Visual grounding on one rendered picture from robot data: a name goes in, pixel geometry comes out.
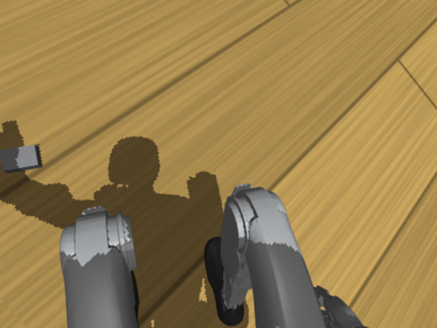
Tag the right robot hand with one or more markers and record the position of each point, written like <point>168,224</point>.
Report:
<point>336,314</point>

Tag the right robot foot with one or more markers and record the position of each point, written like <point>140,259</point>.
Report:
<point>214,270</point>

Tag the small box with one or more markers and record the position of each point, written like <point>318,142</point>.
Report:
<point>20,158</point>

